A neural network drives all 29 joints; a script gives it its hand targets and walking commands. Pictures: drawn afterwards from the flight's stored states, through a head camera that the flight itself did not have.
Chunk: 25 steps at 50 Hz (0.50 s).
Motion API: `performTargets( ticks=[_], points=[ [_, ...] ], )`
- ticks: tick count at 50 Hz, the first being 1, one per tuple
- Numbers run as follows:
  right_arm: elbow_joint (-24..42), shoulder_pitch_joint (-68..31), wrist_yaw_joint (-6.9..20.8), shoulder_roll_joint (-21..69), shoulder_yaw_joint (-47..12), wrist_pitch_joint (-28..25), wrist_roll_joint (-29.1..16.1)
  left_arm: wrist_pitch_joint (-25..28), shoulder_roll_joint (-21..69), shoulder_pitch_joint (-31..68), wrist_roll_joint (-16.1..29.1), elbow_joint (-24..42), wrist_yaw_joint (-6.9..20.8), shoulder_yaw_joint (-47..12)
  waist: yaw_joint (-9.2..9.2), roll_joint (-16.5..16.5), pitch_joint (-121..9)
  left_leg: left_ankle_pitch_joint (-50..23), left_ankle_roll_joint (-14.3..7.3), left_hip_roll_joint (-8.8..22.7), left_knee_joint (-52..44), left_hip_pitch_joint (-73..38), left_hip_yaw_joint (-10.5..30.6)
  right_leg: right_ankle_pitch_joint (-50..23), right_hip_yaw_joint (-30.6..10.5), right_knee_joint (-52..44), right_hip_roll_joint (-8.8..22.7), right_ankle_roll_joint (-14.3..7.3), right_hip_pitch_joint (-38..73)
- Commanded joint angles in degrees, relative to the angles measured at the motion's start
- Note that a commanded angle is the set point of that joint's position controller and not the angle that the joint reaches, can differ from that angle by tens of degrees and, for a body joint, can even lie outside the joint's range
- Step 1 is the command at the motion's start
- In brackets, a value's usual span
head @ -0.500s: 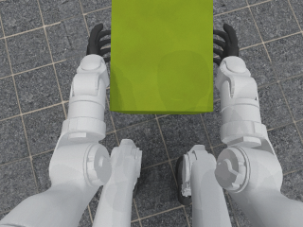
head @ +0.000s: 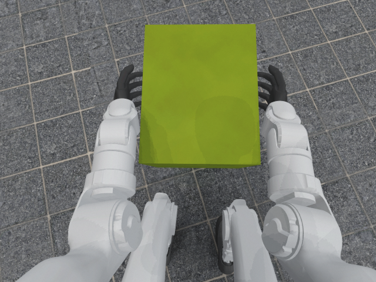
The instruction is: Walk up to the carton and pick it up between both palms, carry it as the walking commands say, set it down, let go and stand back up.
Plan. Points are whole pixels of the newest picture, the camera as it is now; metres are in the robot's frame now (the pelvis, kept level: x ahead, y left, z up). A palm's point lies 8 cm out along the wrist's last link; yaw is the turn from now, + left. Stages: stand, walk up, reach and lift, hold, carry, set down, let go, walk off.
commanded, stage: reach and lift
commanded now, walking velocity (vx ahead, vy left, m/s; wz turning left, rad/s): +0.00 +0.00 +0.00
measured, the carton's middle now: (198, 107) +0.50 +0.03 -0.13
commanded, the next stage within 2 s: none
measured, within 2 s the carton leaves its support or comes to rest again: neither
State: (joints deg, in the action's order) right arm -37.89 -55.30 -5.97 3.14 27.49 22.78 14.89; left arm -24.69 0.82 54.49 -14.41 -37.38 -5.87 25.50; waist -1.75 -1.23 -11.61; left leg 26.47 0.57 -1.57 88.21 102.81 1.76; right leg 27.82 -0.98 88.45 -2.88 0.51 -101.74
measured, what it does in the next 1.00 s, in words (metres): rises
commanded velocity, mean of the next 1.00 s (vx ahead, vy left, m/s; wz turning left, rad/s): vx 0.00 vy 0.00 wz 0.00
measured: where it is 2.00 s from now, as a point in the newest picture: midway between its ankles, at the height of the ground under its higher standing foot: (194, 250)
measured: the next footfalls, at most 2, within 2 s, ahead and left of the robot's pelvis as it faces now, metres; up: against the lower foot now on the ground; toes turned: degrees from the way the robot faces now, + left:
none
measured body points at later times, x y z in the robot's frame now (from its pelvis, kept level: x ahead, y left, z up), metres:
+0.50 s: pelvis +0.02 +0.00 +0.06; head +0.21 +0.01 +0.48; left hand +0.45 +0.18 +0.02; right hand +0.47 -0.13 +0.02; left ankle +0.09 +0.12 -0.52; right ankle +0.09 -0.12 -0.52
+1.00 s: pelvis +0.04 -0.01 +0.13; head +0.18 +0.00 +0.56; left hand +0.43 +0.17 +0.09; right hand +0.44 -0.14 +0.09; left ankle +0.09 +0.12 -0.52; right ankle +0.09 -0.12 -0.52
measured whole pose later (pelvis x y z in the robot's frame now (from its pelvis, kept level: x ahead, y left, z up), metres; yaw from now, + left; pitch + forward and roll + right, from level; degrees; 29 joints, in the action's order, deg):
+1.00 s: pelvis +0.04 -0.01 +0.13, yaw +1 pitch +28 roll +0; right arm -32.9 -36.4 -5.7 9.2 25.6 21.3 17.5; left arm -22.6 7.8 35.8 -17.1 -31.8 -5.0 25.5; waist -1.6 -1.5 -11.9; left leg 19.8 0.6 -1.4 58.4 67.0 2.2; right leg 21.2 -1.9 59.2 -2.5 -0.3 -66.4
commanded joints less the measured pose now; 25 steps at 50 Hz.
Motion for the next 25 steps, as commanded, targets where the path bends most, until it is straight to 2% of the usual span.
performTargets(
  ticks=[1,25],
  points=[
    [-2.7,-37.3,19.2,59.5,-30.0,-1.4,-10.7,3.0,58.6,39.0,11.5,0.9,20.2,-29.9,-0.95,0.9,-56.8,-15.7,0.6,-6.8,-9.8,-35.7,-2.7,-13.8,2.3,-9.7,-7.1,0.2,30.2],
    [-1.3,-24.8,19.7,62.3,-32.9,-2.9,-9.4,4.3,62.1,26.3,9.7,1.2,20.7,-31.8,-0.59,0.8,-49.9,-19.3,0.1,-6.7,-21.6,-47.0,-0.9,-17.9,0.1,-21.9,-6.4,0.0,42.8]
  ],
)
